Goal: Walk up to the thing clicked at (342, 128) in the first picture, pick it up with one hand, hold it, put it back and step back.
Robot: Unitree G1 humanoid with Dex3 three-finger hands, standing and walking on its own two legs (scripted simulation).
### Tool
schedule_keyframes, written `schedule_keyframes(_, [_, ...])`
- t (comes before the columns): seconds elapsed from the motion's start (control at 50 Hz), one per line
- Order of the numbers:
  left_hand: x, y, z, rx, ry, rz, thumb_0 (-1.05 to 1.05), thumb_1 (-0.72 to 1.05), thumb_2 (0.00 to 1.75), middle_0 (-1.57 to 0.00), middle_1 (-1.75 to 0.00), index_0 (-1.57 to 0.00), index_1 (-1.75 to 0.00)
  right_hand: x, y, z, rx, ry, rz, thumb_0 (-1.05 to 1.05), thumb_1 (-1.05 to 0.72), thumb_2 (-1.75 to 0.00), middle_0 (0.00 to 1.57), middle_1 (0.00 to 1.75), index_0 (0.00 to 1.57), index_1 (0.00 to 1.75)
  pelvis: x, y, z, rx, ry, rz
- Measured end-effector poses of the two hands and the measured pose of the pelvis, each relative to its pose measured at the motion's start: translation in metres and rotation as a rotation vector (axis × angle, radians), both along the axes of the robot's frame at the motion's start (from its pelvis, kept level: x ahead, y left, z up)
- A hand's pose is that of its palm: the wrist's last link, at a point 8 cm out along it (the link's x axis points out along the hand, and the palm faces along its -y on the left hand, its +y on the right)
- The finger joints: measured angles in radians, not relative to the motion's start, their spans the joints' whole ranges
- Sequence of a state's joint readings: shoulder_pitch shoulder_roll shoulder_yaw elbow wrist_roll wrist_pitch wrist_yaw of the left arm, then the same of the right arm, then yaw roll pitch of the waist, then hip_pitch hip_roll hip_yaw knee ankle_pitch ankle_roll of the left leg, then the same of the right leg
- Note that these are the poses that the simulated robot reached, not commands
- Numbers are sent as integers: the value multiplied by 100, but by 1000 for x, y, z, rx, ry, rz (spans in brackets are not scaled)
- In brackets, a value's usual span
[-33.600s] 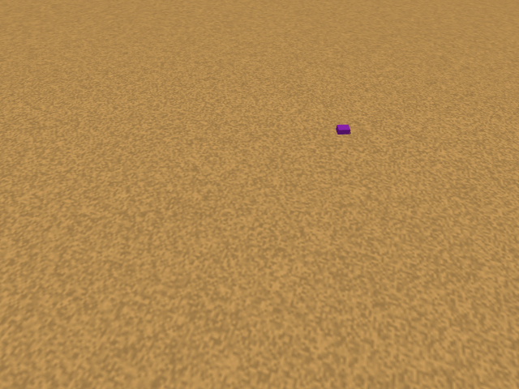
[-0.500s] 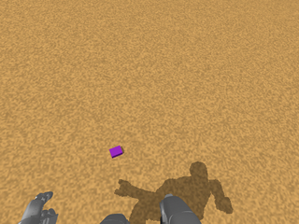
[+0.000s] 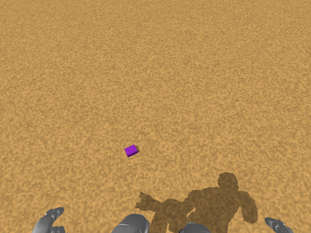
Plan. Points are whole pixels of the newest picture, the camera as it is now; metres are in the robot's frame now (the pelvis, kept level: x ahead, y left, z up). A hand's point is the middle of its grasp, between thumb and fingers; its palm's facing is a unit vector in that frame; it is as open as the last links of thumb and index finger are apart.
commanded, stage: step back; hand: left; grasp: from above
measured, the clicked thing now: (131, 150) +0.63 +0.23 -0.74
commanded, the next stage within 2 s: none
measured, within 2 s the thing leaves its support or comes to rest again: neither
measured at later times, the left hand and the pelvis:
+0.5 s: hand out of the picture -0.06 +0.25 -0.15, palm faces -0.04 -0.91 -0.41, open 7.4 cm; pelvis -0.15 -0.02 -0.01, yaw -1 degrees
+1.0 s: hand out of the picture -0.22 +0.25 -0.15, palm faces +0.02 -0.92 -0.39, open 7.4 cm; pelvis -0.32 -0.02 +0.00, yaw +0 degrees
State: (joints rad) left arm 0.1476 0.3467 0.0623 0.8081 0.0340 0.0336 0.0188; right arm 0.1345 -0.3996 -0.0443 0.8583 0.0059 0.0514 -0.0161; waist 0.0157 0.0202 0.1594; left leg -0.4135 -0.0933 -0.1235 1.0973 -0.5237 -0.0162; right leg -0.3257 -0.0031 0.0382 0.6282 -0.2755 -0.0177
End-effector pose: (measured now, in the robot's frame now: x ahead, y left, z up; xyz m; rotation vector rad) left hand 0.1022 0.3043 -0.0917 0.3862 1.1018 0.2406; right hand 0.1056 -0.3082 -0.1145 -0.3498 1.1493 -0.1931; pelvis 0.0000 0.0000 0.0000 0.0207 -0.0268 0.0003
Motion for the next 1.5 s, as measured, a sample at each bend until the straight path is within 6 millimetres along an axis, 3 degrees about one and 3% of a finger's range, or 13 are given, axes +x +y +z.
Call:
schedule_keyframes(0.12, [-16,17,-11,-11,-72,-6,1,90,89,-21,-30,-21,-30,-49,6,-4,-50,60,32,0,-91,-90,21,30,20,30,-37,12,-12,-4,-5,48])
schedule_keyframes(0.26, [-63,22,-17,-36,-10,26,1,91,89,-21,-30,-21,-30,-101,13,16,-51,62,18,1,-91,-90,21,30,21,30,-74,10,-1,-30,-13,23])
schedule_keyframes(0.36, [-105,15,-19,-34,37,14,1,91,89,-21,-30,-21,-30,-119,2,20,-64,14,16,1,-90,-90,21,30,21,30,-104,1,0,-39,-6,-8])
schedule_keyframes(0.46, [-147,-2,-25,-7,69,-5,1,91,89,-21,-30,-20,-30,-136,-22,6,-53,-46,11,0,-90,-90,21,30,21,30,-139,-16,-13,-34,-9,-43])
schedule_keyframes(0.58, [-201,-23,-11,-14,84,5,1,91,89,-21,-30,-21,-30,-173,-33,2,-24,-35,-26,0,-91,-90,21,30,21,30,-174,-23,-5,-4,-17,-30])
schedule_keyframes(0.7, [-224,-18,-4,10,22,13,1,90,89,-21,-30,-21,-30,-222,-28,-3,-29,27,12,0,-91,-90,20,30,20,30,-212,-22,-4,1,-6,13])
schedule_keyframes(0.84, [-259,0,-20,-5,-31,34,1,90,89,-21,-30,-21,-30,-280,-10,-4,-38,79,56,0,-91,-90,21,30,21,30,-267,-13,-13,6,-25,43])
schedule_keyframes(0.92, [-290,-2,-18,-23,2,50,1,91,89,-21,-30,-21,-30,-307,-9,10,-38,61,50,1,-90,-90,21,30,21,30,-292,-17,-3,-26,-21,33])
schedule_keyframes(1.02, [-340,-10,-19,-28,55,39,1,91,89,-21,-30,-21,-30,-324,-19,17,-48,-2,46,1,-90,-90,21,30,21,30,-325,-24,-1,-38,-10,-2])
schedule_keyframes(1.12, [-393,-25,-25,-3,100,20,1,91,89,-21,-30,-21,-30,-344,-40,6,-35,-69,38,0,-90,-90,21,30,21,30,-365,-39,-13,-43,-13,-39])
schedule_keyframes(1.24, [-455,-40,-12,-2,126,50,1,91,89,-21,-30,-21,-30,-394,-51,3,-11,-27,-1,0,-91,-90,21,30,21,30,-398,-46,-3,-8,-23,-25])
schedule_keyframes(1.38, [-481,-24,-6,13,53,84,1,90,89,-21,-30,-21,-30,-456,-49,-5,-16,96,29,0,-91,-90,20,30,20,30,-424,-40,-4,-8,-17,43])
schedule_keyframes(1.5, [-497,-10,-12,-8,67,108,1,91,89,-21,-30,-21,-30,-484,-32,-2,-2,97,20,1,-91,-90,21,30,20,30,-435,-33,-3,9,-29,51])
